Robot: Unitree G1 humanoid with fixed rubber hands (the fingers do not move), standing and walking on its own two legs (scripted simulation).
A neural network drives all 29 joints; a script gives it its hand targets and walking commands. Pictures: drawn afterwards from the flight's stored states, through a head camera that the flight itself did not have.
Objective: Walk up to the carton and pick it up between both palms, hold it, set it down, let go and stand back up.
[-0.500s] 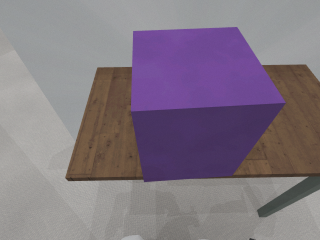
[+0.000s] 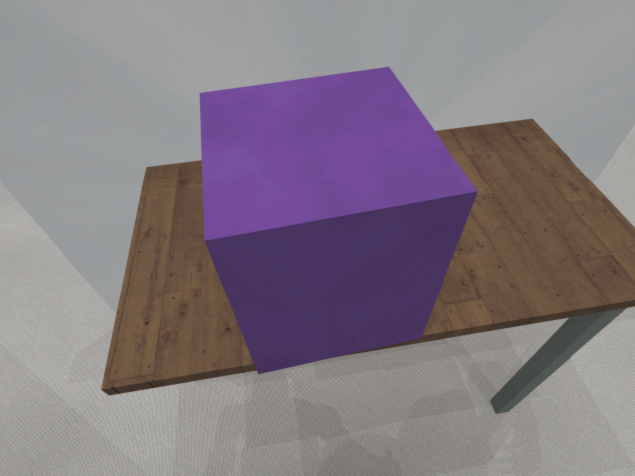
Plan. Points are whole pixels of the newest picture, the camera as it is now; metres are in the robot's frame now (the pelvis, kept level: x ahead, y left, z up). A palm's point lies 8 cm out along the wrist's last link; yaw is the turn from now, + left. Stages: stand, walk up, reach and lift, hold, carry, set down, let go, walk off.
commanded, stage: walk up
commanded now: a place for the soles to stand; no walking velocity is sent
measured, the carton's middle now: (320, 227) +0.41 +0.02 +0.09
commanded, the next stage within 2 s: none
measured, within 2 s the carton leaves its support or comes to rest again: neither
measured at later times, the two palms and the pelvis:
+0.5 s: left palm out of the picture +0.05 +0.21 -0.13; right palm out of the picture +0.03 -0.32 -0.16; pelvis -0.02 -0.05 -0.02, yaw -4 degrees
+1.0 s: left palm out of the picture +0.00 +0.16 -0.13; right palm out of the picture +0.03 -0.31 -0.13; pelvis -0.02 -0.08 +0.00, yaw +7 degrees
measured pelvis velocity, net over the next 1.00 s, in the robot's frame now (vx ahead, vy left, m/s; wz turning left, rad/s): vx -0.02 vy -0.08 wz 0.13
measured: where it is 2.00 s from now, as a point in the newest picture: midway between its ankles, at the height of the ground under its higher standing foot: outside the picture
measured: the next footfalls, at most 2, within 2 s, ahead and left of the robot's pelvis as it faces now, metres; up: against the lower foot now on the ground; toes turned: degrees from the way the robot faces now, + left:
left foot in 0.74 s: +0.00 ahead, +0.03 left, +0.00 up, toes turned +13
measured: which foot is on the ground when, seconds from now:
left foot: down 0.00-0.44, up 0.46-0.72, down 0.74-1.00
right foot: down 0.00-1.00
